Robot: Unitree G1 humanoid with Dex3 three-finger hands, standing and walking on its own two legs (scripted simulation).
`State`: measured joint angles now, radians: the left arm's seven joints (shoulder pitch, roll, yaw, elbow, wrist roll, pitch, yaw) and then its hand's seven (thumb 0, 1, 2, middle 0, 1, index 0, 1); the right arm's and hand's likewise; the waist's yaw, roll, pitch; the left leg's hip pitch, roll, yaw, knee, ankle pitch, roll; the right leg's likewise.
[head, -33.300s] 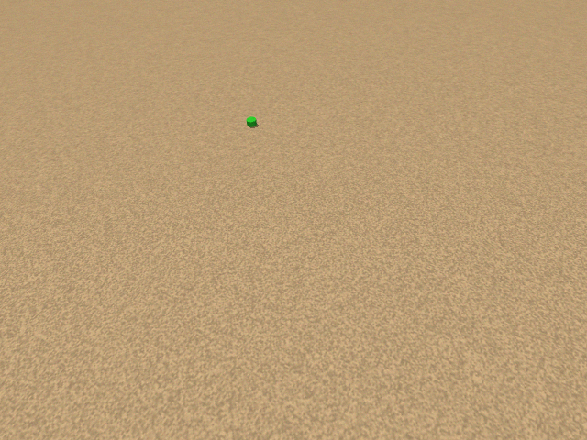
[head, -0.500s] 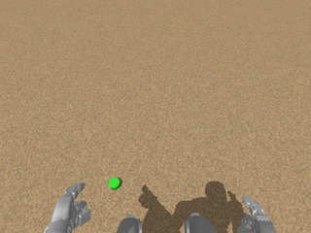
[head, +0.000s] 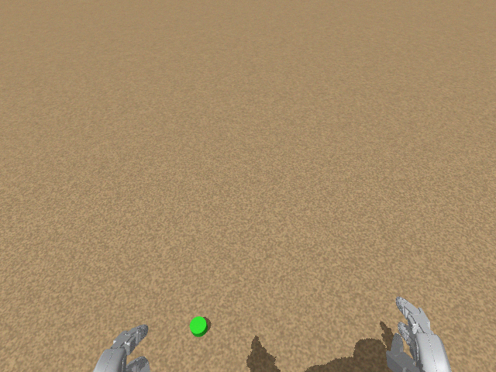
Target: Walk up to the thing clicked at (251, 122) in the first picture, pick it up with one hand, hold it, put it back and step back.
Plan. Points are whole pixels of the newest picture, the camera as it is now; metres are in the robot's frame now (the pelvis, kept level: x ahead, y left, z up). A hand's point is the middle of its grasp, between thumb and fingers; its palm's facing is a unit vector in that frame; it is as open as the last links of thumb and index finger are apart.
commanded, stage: home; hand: left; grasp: from above
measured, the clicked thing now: (198, 326) +0.45 +0.24 -0.70
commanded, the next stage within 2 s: stand in 1.76 s
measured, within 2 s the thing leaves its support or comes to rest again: neither
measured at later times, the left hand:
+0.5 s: hand (153, 370) +0.17 +0.18 -0.04, palm faces +0.03 -0.98 -0.20, open 7.4 cm
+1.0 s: hand (153, 369) +0.17 +0.18 -0.05, palm faces +0.03 -0.98 -0.20, open 7.4 cm
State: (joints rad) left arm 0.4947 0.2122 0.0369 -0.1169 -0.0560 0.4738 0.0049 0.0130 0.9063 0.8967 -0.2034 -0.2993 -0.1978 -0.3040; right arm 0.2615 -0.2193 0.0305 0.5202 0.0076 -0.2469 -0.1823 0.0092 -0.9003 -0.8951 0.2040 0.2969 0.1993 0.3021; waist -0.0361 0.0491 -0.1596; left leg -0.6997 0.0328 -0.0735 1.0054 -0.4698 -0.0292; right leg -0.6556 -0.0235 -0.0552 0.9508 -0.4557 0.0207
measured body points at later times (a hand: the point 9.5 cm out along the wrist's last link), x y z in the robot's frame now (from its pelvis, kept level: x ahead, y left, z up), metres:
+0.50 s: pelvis +0.01 +0.00 +0.00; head +0.03 +0.00 +0.45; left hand +0.17 +0.23 -0.03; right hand +0.16 -0.25 -0.07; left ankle +0.02 +0.13 -0.68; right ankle +0.01 -0.14 -0.68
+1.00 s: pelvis +0.01 +0.00 +0.00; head +0.03 +0.00 +0.45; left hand +0.17 +0.23 -0.03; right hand +0.17 -0.25 -0.06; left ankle +0.02 +0.13 -0.68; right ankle +0.01 -0.14 -0.68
